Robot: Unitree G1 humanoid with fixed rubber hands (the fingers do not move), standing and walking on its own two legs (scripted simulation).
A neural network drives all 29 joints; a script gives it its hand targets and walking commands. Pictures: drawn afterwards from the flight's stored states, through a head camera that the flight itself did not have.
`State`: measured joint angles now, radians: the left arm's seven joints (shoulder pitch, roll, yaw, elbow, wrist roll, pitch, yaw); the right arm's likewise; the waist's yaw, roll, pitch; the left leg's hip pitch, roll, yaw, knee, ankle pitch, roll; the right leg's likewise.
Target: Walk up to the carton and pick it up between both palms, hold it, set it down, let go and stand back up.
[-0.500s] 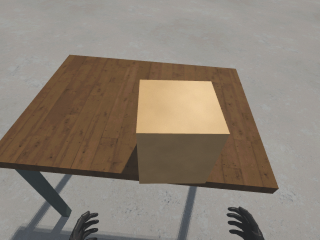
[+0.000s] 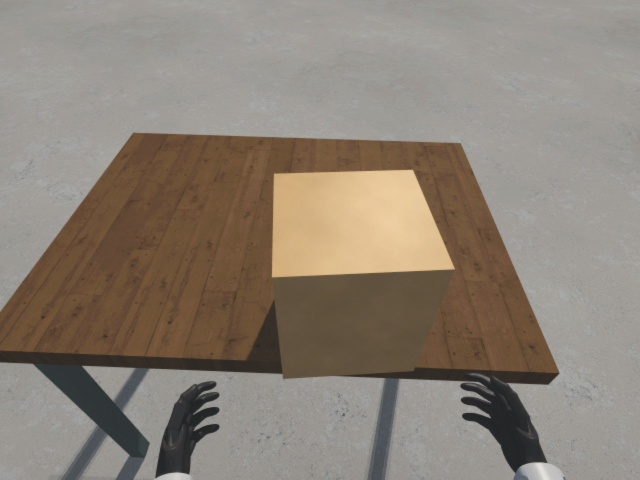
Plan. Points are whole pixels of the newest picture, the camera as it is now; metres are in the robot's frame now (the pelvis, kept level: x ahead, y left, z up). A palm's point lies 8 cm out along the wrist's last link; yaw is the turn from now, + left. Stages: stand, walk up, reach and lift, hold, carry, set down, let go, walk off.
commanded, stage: reach and lift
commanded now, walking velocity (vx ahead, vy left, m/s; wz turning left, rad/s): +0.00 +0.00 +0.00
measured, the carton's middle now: (346, 276) +0.42 -0.02 +0.02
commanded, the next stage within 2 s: none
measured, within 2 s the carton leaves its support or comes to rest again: neither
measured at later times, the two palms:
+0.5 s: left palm (202, 381) +0.25 +0.16 +0.02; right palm (515, 374) +0.26 -0.22 +0.03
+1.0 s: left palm (191, 306) +0.31 +0.18 +0.09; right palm (512, 292) +0.34 -0.22 +0.09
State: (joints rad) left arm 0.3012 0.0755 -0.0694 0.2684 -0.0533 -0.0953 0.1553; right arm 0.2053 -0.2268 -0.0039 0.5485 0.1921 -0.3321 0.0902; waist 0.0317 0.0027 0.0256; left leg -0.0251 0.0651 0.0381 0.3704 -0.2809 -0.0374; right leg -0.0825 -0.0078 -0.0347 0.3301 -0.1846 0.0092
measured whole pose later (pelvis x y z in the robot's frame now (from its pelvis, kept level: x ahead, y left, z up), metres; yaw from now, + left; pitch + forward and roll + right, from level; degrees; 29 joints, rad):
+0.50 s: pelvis -0.02 -0.02 +0.00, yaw -1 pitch -1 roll +0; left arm -0.04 0.10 -0.02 0.27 -0.13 0.13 0.18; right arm -0.08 -0.22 0.01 0.45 0.23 -0.10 0.01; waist 0.02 -0.02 0.01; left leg -0.10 0.07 0.05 0.36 -0.23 -0.05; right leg -0.20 0.00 -0.02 0.39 -0.17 -0.01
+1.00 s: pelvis -0.02 -0.01 +0.00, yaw -2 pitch +3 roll +0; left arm -0.26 0.15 0.10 0.03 -0.15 0.51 0.12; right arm -0.38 -0.35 0.04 0.36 0.35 0.14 -0.05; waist 0.01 0.02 0.01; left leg -0.18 0.07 0.06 0.35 -0.22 -0.05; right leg -0.25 0.00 -0.01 0.33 -0.13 0.00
